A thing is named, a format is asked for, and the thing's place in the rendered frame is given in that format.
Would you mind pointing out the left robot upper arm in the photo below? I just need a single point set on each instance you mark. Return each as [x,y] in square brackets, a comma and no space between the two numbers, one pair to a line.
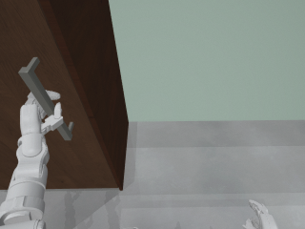
[29,224]

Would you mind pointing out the wardrobe door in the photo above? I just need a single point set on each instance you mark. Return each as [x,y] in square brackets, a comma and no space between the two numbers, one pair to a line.
[79,163]

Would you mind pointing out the robot left hand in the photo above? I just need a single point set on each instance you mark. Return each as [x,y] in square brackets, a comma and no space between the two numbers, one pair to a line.
[31,115]

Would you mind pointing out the robot right hand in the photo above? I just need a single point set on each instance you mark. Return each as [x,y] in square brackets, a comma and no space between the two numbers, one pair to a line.
[264,221]

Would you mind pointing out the robot left forearm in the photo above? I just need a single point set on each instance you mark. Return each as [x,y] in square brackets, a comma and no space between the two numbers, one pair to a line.
[25,197]

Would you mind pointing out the handle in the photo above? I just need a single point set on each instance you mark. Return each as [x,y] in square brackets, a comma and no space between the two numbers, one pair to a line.
[37,89]

